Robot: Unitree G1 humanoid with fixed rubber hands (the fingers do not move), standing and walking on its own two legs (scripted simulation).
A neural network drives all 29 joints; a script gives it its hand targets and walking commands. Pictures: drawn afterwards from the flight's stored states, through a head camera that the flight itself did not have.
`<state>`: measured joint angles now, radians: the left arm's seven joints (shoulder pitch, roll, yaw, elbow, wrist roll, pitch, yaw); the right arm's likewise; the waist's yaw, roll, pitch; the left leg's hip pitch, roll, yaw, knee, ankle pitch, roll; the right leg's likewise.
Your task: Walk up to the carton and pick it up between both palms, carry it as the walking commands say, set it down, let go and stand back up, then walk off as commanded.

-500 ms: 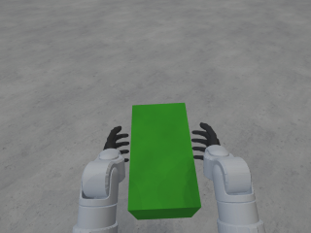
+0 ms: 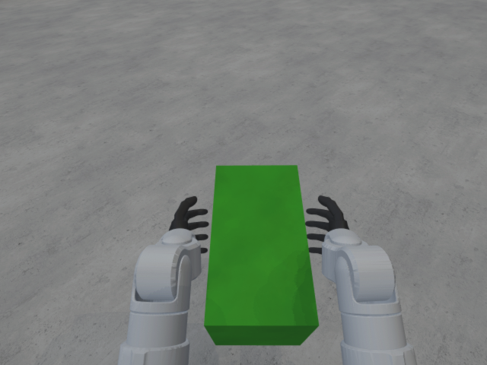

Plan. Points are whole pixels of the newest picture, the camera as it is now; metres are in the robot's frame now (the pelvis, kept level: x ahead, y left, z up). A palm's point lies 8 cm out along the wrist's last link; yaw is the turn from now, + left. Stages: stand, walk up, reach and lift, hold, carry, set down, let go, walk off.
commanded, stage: carry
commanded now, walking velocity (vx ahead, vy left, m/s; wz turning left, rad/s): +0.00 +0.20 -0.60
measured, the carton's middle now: (257, 253) +0.33 +0.00 +0.01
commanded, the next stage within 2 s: none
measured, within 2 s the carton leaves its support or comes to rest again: neither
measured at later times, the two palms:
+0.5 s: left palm (191, 234) +0.32 +0.11 +0.08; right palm (338, 259) +0.28 -0.12 +0.08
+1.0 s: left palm (187, 219) +0.35 +0.12 +0.08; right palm (319, 285) +0.23 -0.08 +0.08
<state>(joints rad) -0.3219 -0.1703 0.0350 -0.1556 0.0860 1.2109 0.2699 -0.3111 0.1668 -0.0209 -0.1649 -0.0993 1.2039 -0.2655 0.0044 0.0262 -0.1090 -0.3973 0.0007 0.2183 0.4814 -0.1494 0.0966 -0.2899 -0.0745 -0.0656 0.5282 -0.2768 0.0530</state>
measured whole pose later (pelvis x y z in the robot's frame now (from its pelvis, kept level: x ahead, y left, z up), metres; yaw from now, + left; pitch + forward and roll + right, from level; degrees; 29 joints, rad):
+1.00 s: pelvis +0.04 +0.17 +0.00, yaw -32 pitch +5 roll -1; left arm -0.25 -0.15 0.01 -0.29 0.04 1.17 0.27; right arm -0.24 0.15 0.02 -0.27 -0.05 1.14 -0.27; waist 0.02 0.00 -0.05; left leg -0.38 0.14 0.22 0.62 -0.32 0.00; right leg -0.52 -0.06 -0.12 0.91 -0.52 0.01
